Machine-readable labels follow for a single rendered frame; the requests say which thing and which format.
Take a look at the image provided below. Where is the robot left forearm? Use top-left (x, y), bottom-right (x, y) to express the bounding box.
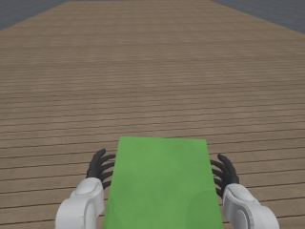
top-left (54, 177), bottom-right (105, 229)

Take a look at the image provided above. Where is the robot left hand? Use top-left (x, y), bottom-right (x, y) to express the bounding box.
top-left (86, 148), bottom-right (116, 190)

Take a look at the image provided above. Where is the robot right hand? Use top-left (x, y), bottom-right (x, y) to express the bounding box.
top-left (210, 154), bottom-right (239, 198)

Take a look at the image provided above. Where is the robot right forearm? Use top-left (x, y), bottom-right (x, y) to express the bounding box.
top-left (222, 183), bottom-right (280, 229)

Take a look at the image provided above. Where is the carton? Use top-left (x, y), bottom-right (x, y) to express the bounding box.
top-left (102, 136), bottom-right (224, 229)

